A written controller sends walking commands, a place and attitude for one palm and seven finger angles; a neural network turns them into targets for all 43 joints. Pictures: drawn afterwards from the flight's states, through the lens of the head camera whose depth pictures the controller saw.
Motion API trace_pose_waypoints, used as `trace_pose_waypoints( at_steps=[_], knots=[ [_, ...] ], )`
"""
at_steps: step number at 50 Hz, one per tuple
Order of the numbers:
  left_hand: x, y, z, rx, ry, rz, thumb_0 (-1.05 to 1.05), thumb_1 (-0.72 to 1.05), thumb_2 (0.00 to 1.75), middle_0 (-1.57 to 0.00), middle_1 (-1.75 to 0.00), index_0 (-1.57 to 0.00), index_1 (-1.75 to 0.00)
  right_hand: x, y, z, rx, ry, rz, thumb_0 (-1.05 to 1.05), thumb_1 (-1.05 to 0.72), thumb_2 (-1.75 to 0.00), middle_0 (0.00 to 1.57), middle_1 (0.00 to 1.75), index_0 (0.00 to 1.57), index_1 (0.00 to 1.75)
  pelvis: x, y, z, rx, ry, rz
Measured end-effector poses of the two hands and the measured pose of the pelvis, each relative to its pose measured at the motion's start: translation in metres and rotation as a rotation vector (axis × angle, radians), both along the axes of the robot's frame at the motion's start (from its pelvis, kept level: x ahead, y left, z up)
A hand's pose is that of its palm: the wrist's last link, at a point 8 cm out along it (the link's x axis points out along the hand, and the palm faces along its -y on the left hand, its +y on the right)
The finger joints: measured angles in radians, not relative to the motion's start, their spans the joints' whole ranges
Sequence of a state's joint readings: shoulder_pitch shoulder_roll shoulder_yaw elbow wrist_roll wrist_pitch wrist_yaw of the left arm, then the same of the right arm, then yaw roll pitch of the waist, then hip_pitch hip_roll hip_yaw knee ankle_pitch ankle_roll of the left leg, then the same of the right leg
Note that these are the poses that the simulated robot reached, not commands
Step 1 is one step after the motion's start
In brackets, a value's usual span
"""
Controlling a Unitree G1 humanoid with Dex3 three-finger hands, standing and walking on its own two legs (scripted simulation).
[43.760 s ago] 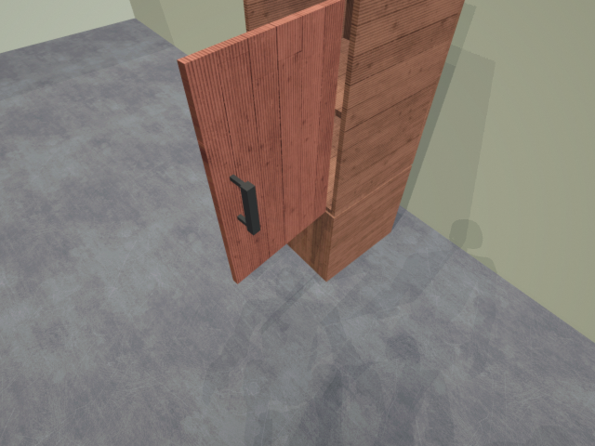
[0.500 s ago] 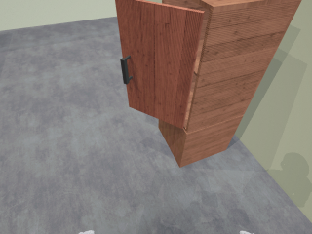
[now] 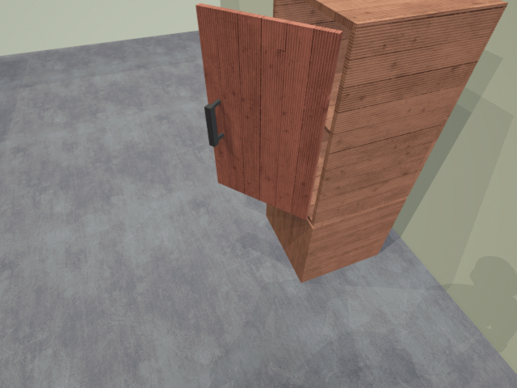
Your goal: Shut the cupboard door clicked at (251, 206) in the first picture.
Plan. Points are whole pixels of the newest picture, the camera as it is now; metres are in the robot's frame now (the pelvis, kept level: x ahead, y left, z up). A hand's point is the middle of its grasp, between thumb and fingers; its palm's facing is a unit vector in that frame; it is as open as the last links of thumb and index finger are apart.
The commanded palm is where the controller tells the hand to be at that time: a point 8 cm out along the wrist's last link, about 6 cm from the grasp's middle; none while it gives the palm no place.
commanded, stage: let the arm hang, fingers relaxed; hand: left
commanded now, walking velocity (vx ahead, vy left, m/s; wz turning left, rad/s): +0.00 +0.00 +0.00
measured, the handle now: (215, 123) +0.82 +0.18 -0.05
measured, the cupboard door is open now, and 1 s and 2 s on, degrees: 39 39 39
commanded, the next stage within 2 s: look to check the result in 0.36 s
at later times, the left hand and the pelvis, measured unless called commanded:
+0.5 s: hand out of the picture +0.01 +0.17 -0.17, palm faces +0.03 -0.98 -0.19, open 7.3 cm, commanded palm none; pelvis +0.02 +0.00 +0.00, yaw +0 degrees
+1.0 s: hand out of the picture +0.01 +0.16 -0.17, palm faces +0.03 -0.98 -0.18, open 7.3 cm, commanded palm none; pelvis +0.03 -0.01 +0.01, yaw -1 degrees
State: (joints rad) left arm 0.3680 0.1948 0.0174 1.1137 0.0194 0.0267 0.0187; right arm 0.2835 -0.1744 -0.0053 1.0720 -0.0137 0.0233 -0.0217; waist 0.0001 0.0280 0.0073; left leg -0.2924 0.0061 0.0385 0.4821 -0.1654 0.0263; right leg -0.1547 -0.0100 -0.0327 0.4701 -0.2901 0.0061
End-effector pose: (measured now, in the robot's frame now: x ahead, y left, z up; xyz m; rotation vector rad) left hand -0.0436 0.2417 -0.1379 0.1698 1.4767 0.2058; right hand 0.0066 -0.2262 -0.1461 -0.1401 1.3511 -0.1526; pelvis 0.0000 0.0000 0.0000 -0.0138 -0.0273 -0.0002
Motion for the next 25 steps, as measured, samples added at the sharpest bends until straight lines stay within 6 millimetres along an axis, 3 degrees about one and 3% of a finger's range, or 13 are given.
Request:
trace_pose_waypoints(
  at_steps=[11,25],
  knots=[
    [0.05,-0.03,-0.008,-0.08,-0.097,-0.027,0.01,0.91,0.9,-0.2,-0.3,-0.2,-0.3,0.013,0.0,0.007,-0.021,-0.003,0.006,0.01,-0.91,-0.9,0.2,0.3,0.2,0.3,0.008,0.0,0.003,0.008,0.008,-0.004],
    [0.045,-0.022,-0.004,-0.049,-0.045,-0.017,0.01,0.92,0.9,-0.2,-0.3,-0.2,-0.3,0.008,0.003,0.005,-0.004,0.048,-0.007,0.01,-0.91,-0.9,0.2,0.3,0.2,0.3,0.018,-0.003,0.005,0.009,0.005,-0.005]
  ],
)
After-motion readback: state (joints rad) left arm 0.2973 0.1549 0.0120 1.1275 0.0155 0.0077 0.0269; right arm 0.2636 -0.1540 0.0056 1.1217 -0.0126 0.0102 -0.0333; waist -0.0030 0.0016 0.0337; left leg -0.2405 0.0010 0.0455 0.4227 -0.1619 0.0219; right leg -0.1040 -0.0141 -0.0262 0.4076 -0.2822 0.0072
